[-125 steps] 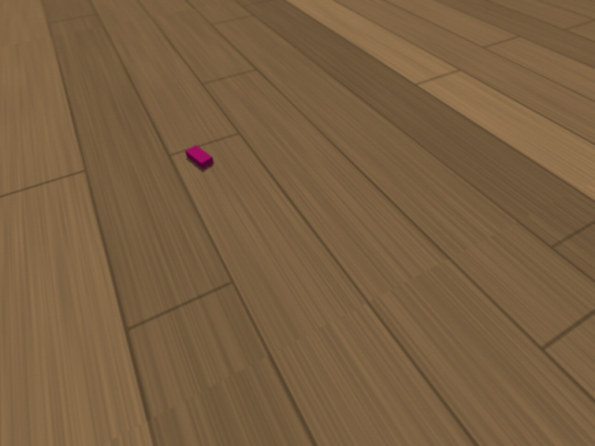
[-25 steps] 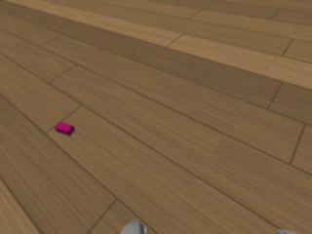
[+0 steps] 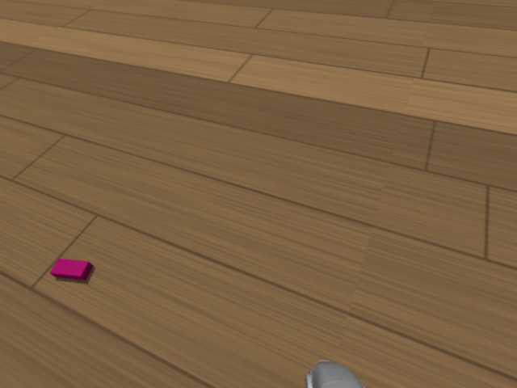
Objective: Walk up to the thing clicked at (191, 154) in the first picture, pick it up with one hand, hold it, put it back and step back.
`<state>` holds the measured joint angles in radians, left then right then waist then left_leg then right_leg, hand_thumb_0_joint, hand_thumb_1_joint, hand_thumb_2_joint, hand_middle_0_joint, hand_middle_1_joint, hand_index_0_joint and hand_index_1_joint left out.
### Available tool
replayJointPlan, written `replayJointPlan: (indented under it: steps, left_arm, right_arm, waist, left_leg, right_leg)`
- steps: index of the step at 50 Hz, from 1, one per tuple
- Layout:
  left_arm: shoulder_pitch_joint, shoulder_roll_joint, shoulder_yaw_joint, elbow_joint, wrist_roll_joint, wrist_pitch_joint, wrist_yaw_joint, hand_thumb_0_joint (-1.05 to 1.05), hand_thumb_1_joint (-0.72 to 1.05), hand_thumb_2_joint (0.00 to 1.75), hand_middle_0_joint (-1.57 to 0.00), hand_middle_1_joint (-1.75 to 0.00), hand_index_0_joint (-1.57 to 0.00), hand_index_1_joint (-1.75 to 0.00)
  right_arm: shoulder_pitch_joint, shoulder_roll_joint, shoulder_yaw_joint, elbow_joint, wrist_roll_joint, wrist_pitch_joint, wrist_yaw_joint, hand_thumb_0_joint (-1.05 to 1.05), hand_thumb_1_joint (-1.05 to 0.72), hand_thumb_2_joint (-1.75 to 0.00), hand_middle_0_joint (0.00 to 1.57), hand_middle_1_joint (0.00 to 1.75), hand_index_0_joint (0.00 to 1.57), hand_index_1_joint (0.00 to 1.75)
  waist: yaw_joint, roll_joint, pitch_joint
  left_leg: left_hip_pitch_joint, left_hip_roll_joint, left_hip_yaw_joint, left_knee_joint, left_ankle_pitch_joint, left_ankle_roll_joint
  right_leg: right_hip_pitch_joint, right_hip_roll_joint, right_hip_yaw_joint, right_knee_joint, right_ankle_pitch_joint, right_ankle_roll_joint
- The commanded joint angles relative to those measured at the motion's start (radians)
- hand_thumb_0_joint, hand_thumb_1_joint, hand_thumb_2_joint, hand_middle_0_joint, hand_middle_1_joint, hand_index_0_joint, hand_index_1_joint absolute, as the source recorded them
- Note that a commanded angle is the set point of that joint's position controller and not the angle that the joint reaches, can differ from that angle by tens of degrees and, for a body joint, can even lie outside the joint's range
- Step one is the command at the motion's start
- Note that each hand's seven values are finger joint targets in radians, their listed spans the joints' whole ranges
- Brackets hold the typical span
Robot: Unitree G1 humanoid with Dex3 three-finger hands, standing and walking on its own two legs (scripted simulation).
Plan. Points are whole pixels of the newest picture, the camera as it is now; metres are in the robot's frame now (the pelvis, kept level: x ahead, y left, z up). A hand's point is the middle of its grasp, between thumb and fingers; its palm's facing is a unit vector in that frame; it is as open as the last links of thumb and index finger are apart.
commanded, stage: walk up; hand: left
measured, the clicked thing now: (71, 269) +0.79 +0.83 -0.74
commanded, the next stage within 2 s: none
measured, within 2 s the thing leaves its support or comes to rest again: neither
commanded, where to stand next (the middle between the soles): +0.43 +0.72 m, yaw -16 degrees
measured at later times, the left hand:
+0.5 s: hand out of the picture +0.21 +0.53 -0.14, palm faces -0.10 -0.79 -0.60, open 7.4 cm
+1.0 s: hand out of the picture +0.34 +0.71 -0.12, palm faces -0.15 -0.76 -0.64, open 7.4 cm
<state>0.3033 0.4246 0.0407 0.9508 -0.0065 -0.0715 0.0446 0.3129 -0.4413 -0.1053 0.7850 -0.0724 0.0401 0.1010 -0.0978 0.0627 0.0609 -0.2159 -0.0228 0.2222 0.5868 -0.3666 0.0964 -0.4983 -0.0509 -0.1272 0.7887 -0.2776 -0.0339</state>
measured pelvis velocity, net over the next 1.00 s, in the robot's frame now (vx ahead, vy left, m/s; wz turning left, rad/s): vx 0.24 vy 0.38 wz -0.15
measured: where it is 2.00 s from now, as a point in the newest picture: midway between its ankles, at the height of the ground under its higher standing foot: outside the picture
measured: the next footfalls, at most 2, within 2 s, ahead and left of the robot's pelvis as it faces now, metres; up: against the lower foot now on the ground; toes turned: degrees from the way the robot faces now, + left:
right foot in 0.04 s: +0.13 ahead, -0.09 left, +0.00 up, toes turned -8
left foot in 0.40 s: +0.23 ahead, +0.33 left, +0.00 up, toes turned +1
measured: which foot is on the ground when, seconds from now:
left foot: down 0.00-0.04, up 0.06-0.38, down 0.40-0.68, up 0.70-1.00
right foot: up 0.00-0.02, down 0.04-0.40, up 0.42-0.66, down 0.68-1.00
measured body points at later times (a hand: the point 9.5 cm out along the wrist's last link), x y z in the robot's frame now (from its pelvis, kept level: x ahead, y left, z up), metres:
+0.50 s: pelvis +0.14 +0.20 -0.02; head +0.18 +0.18 +0.42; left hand +0.21 +0.57 -0.11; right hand +0.24 -0.15 -0.12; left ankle +0.19 +0.33 -0.72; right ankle +0.12 +0.00 -0.67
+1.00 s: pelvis +0.24 +0.38 -0.03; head +0.26 +0.34 +0.41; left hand +0.35 +0.74 -0.08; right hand +0.29 +0.03 -0.15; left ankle +0.29 +0.56 -0.71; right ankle +0.27 +0.16 -0.72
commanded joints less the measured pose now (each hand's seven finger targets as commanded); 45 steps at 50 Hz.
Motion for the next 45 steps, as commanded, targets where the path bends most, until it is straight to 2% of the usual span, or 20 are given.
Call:
replayJointPlan:
  steps: [1, 2, 3, 4, 7, 10, 16, 19, 20, 21, 22, 24, 29, 32, 33, 34, 36, 37, 41, 45]
  left_arm:
    - [0.263, 0.287, 0.117, -0.009, 0.011, -0.028, 0.037, 0.00, 0.90, 0.90, -0.20, -0.30, -0.20, -0.30]
    - [0.308, 0.357, 0.138, -0.021, 0.020, -0.029, 0.051, 0.00, 0.90, 0.90, -0.20, -0.30, -0.20, -0.30]
    - [0.236, 0.376, 0.128, -0.080, 0.010, -0.026, 0.057, 0.00, 0.90, 0.90, -0.20, -0.30, -0.20, -0.30]
    - [0.162, 0.384, 0.129, -0.099, -0.008, -0.024, 0.073, 0.00, 0.90, 0.90, -0.20, -0.30, -0.20, -0.30]
    - [0.060, 0.331, 0.111, -0.130, 0.001, -0.038, 0.073, 0.00, 0.90, 0.90, -0.20, -0.30, -0.20, -0.30]
    - [0.052, 0.342, 0.114, -0.131, 0.019, -0.054, 0.061, 0.00, 0.90, 0.90, -0.20, -0.30, -0.20, -0.30]
    - [0.020, 0.422, 0.127, -0.136, 0.040, -0.054, 0.059, 0.00, 0.90, 0.90, -0.20, -0.30, -0.20, -0.30]
    - [-0.034, 0.349, 0.101, -0.138, 0.043, -0.035, 0.061, 0.00, 0.90, 0.90, -0.20, -0.30, -0.20, -0.30]
    - [0.018, 0.255, 0.068, -0.133, 0.032, -0.026, 0.064, 0.00, 0.90, 0.90, -0.20, -0.30, -0.20, -0.30]
    - [-0.027, 0.230, 0.058, -0.147, 0.015, -0.028, 0.079, 0.00, 0.90, 0.90, -0.20, -0.30, -0.20, -0.30]
    - [-0.068, 0.266, 0.055, -0.125, 0.017, -0.034, 0.089, 0.00, 0.90, 0.90, -0.20, -0.30, -0.20, -0.30]
    - [0.010, 0.287, 0.063, -0.066, -0.011, -0.035, 0.083, 0.00, 0.90, 0.90, -0.20, -0.30, -0.20, -0.30]
    - [0.103, 0.237, 0.061, -0.023, -0.015, -0.037, 0.066, 0.00, 0.90, 0.90, -0.20, -0.30, -0.20, -0.30]
    - [0.242, 0.231, 0.079, -0.001, -0.008, -0.042, 0.071, 0.00, 0.90, 0.90, -0.20, -0.30, -0.20, -0.30]
    - [0.333, 0.305, 0.110, 0.013, 0.009, -0.041, 0.086, 0.00, 0.90, 0.90, -0.20, -0.30, -0.20, -0.30]
    - [0.364, 0.390, 0.136, -0.009, 0.030, -0.039, 0.102, 0.00, 0.90, 0.90, -0.20, -0.30, -0.20, -0.30]
    - [0.161, 0.424, 0.130, -0.115, 0.018, -0.029, 0.108, 0.00, 0.90, 0.90, -0.20, -0.30, -0.20, -0.30]
    - [0.111, 0.405, 0.123, -0.132, 0.017, -0.034, 0.107, 0.00, 0.90, 0.90, -0.20, -0.30, -0.20, -0.30]
    - [0.051, 0.345, 0.115, -0.138, 0.035, -0.040, 0.085, 0.00, 0.90, 0.90, -0.20, -0.30, -0.20, -0.30]
    - [0.020, 0.404, 0.138, -0.154, 0.050, -0.039, 0.074, 0.00, 0.90, 0.90, -0.20, -0.30, -0.20, -0.30]
  right_arm:
    - [-0.162, -0.157, -0.034, -0.161, 0.009, -0.025, -0.008, 0.00, -0.90, -0.90, 0.20, 0.30, 0.20, 0.30]
    - [-0.099, -0.114, -0.020, -0.169, 0.008, -0.026, -0.011, 0.00, -0.90, -0.90, 0.20, 0.30, 0.20, 0.30]
    - [-0.069, -0.197, -0.042, -0.160, -0.002, -0.009, -0.017, 0.00, -0.90, -0.90, 0.20, 0.30, 0.20, 0.30]
    - [-0.081, -0.244, -0.059, -0.146, -0.004, 0.005, -0.028, 0.00, -0.90, -0.90, 0.20, 0.30, 0.20, 0.30]
    - [-0.066, -0.243, -0.063, -0.095, 0.012, 0.006, -0.020, 0.00, -0.90, -0.90, 0.20, 0.30, 0.20, 0.30]
    - [-0.061, -0.211, -0.057, -0.081, 0.012, 0.015, 0.000, 0.00, -0.90, -0.90, 0.20, 0.30, 0.20, 0.30]
    - [-0.137, -0.203, -0.079, -0.108, 0.018, 0.017, 0.028, 0.00, -0.90, -0.90, 0.20, 0.30, 0.20, 0.30]
    - [0.068, -0.217, -0.104, -0.040, 0.006, 0.009, 0.012, 0.00, -0.90, -0.90, 0.20, 0.30, 0.20, 0.30]
    - [0.121, -0.290, -0.121, -0.033, -0.010, 0.002, 0.001, 0.00, -0.90, -0.90, 0.20, 0.30, 0.20, 0.30]
    - [0.064, -0.385, -0.129, -0.064, 0.013, -0.005, -0.011, 0.00, -0.90, -0.90, 0.20, 0.30, 0.20, 0.30]
    - [0.020, -0.403, -0.135, -0.065, 0.026, -0.007, -0.020, 0.00, -0.90, -0.90, 0.20, 0.30, 0.20, 0.30]
    - [-0.056, -0.298, -0.099, -0.094, 0.021, -0.006, -0.040, 0.00, -0.90, -0.90, 0.20, 0.30, 0.20, 0.30]
    - [-0.128, -0.226, -0.059, -0.133, -0.001, -0.006, -0.039, 0.00, -0.90, -0.90, 0.20, 0.30, 0.20, 0.30]
    - [-0.227, -0.197, -0.040, -0.175, 0.008, 0.012, -0.032, 0.00, -0.90, -0.90, 0.20, 0.30, 0.20, 0.30]
    - [-0.219, -0.152, -0.025, -0.192, 0.019, 0.011, -0.031, 0.00, -0.90, -0.90, 0.20, 0.30, 0.20, 0.30]
    - [-0.138, -0.095, -0.008, -0.193, 0.025, 0.016, -0.031, 0.00, -0.90, -0.90, 0.20, 0.30, 0.20, 0.30]
    - [-0.084, -0.219, -0.051, -0.157, 0.014, 0.046, -0.052, 0.00, -0.90, -0.90, 0.20, 0.30, 0.20, 0.30]
    - [-0.105, -0.237, -0.059, -0.144, 0.005, 0.045, -0.055, 0.00, -0.90, -0.90, 0.20, 0.30, 0.20, 0.30]
    - [-0.029, -0.239, -0.068, -0.088, 0.007, 0.043, -0.035, 0.00, -0.90, -0.90, 0.20, 0.30, 0.20, 0.30]
    - [-0.078, -0.220, -0.066, -0.104, 0.009, 0.049, -0.013, 0.00, -0.90, -0.90, 0.20, 0.30, 0.20, 0.30]
  waist:
    - [0.208, -0.180, -0.101]
    - [0.214, -0.365, -0.124]
    - [0.171, -0.184, -0.112]
    - [0.154, -0.109, -0.082]
    - [0.096, -0.086, -0.046]
    - [0.079, -0.155, -0.043]
    - [0.071, -0.199, -0.053]
    - [-0.063, -0.055, -0.137]
    - [-0.093, 0.202, -0.122]
    - [-0.080, 0.345, -0.081]
    - [-0.054, 0.267, -0.064]
    - [-0.001, 0.133, -0.033]
    - [0.038, 0.198, -0.054]
    - [0.152, 0.088, -0.104]
    - [0.206, -0.051, -0.147]
    - [0.207, -0.248, -0.180]
    - [0.137, -0.053, -0.146]
    - [0.133, -0.029, -0.080]
    - [0.086, -0.134, -0.047]
    - [0.091, -0.253, -0.019]
  left_leg:
    - [-0.335, 0.174, -0.131, 0.153, 0.184, -0.026]
    - [-0.559, 0.047, -0.103, 0.410, -0.180, -0.115]
    - [-0.597, 0.055, -0.282, 0.593, -0.232, -0.172]
    - [-0.606, 0.115, -0.360, 0.686, -0.193, -0.171]
    - [-0.504, 0.150, -0.368, 0.643, -0.047, -0.128]
    - [-0.409, 0.163, -0.324, 0.541, -0.018, -0.122]
    - [-0.210, 0.141, -0.195, 0.290, 0.011, -0.108]
    - [0.113, 0.051, -0.123, 0.081, 0.009, -0.087]
    - [0.170, 0.166, -0.348, -0.115, -0.131, -0.038]
    - [0.161, 0.377, -0.748, -0.272, -0.119, 0.065]
    - [0.072, 0.412, -0.802, -0.290, -0.117, 0.142]
    - [0.070, 0.335, -0.550, -0.154, 0.091, 0.118]
    - [0.005, 0.291, -0.351, -0.060, 0.493, 0.172]
    - [-0.189, 0.220, -0.239, 0.095, 0.370, 0.098]
    - [-0.327, 0.170, -0.201, 0.273, 0.288, 0.035]
    - [-0.533, 0.063, -0.186, 0.464, -0.174, -0.043]
    - [-0.517, 0.082, -0.350, 0.754, -0.223, -0.099]
    - [-0.520, 0.127, -0.392, 0.790, -0.177, -0.105]
    - [-0.426, 0.141, -0.368, 0.720, -0.068, -0.103]
    - [-0.342, 0.164, -0.276, 0.506, -0.105, -0.107]
  right_leg:
    - [0.553, -0.043, 0.111, -0.261, 0.087, -0.039]
    - [0.690, -0.262, 0.484, -0.400, -0.063, -0.139]
    - [0.585, -0.452, 0.792, -0.465, -0.181, -0.271]
    - [0.493, -0.498, 0.852, -0.494, -0.287, -0.326]
    - [0.324, -0.321, 0.502, -0.461, -0.133, -0.210]
    - [0.225, -0.251, 0.307, -0.357, 0.141, -0.186]
    - [0.058, -0.213, 0.211, -0.310, 0.012, -0.170]
    - [-0.072, -0.124, 0.087, 0.023, 0.042, -0.085]
    - [-0.214, -0.002, 0.029, 0.296, -0.053, -0.036]
    - [-0.399, 0.113, 0.064, 0.396, -0.344, -0.014]
    - [-0.352, 0.047, 0.157, 0.491, -0.302, -0.035]
    - [-0.335, 0.013, 0.165, 0.468, -0.206, -0.023]
    - [-0.062, -0.016, 0.030, 0.150, -0.131, 0.004]
    - [0.320, 0.016, 0.022, -0.185, 0.177, -0.007]
    - [0.525, -0.020, 0.122, -0.258, 0.172, -0.009]
    - [0.655, -0.255, 0.507, -0.356, 0.086, -0.086]
    - [0.414, -0.481, 0.820, -0.493, -0.247, -0.272]
    - [0.311, -0.458, 0.774, -0.482, -0.262, -0.295]
    - [0.161, -0.268, 0.395, -0.358, -0.138, -0.195]
    - [0.024, -0.219, 0.298, -0.336, -0.218, -0.188]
